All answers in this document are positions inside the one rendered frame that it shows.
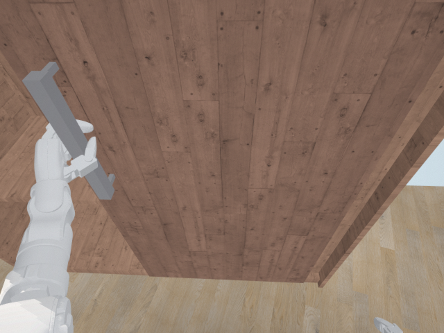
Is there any robot left upper arm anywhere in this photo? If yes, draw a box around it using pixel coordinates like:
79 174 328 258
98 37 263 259
0 295 74 333

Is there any handle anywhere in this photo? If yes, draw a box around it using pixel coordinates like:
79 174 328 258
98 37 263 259
22 62 115 200

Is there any robot left hand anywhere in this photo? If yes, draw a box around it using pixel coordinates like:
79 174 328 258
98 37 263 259
34 119 98 183

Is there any wardrobe door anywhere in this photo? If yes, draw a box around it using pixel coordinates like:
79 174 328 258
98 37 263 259
0 0 444 283
310 56 444 273

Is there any robot right hand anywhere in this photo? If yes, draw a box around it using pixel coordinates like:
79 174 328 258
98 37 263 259
374 317 403 333

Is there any left robot forearm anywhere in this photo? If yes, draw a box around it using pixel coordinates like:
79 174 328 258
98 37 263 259
0 179 75 305

